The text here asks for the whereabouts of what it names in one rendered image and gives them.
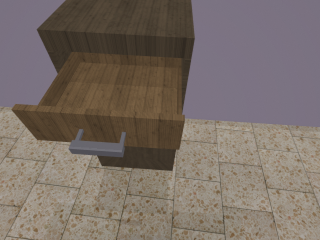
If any cabinet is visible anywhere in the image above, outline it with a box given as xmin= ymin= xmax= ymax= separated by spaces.
xmin=37 ymin=0 xmax=195 ymax=171

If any drawer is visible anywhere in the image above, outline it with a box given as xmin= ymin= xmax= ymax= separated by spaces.
xmin=11 ymin=52 xmax=185 ymax=150

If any handle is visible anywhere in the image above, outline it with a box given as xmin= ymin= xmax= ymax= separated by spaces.
xmin=68 ymin=129 xmax=126 ymax=158

